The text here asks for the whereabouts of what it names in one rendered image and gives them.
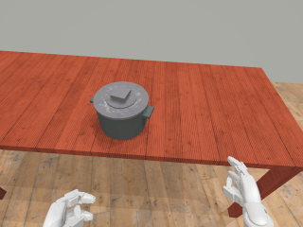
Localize right robot hand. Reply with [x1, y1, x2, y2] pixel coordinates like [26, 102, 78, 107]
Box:
[223, 156, 261, 207]

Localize knob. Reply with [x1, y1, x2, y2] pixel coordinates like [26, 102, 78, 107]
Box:
[110, 86, 132, 102]

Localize lid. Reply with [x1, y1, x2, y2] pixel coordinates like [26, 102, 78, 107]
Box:
[93, 81, 149, 120]

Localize pot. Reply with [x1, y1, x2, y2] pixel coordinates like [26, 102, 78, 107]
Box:
[90, 96, 154, 140]

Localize table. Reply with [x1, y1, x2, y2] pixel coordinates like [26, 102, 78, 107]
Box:
[0, 50, 303, 218]

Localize right robot forearm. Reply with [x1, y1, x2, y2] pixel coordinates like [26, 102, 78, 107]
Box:
[242, 201, 274, 227]

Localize left robot hand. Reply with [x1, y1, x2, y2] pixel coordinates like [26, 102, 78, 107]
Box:
[43, 189, 96, 227]

